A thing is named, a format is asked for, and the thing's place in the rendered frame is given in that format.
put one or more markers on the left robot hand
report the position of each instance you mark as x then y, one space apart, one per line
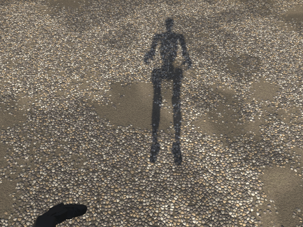
59 213

